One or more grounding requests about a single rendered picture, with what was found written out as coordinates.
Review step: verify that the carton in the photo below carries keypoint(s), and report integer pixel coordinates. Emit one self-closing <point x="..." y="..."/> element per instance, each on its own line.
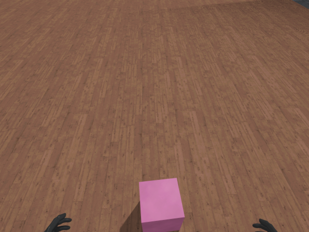
<point x="160" y="205"/>

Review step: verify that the left robot hand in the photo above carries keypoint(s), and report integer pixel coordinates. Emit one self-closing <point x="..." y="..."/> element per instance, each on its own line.
<point x="53" y="227"/>

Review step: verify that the right robot hand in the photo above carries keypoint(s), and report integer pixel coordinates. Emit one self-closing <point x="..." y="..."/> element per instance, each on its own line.
<point x="265" y="225"/>

